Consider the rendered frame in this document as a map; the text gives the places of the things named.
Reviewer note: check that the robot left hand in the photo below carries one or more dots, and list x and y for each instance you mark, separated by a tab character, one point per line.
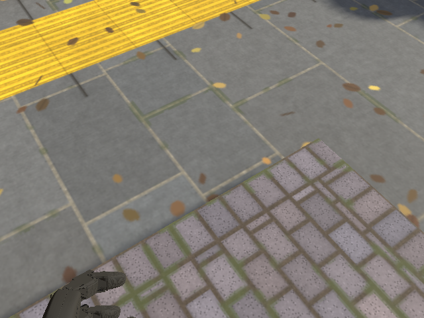
66	302

